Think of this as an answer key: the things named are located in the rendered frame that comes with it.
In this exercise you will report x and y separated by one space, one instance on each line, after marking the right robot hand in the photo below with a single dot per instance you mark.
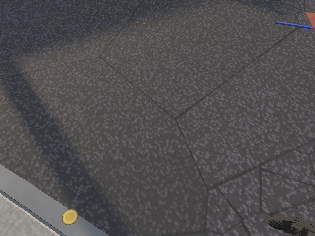
297 226

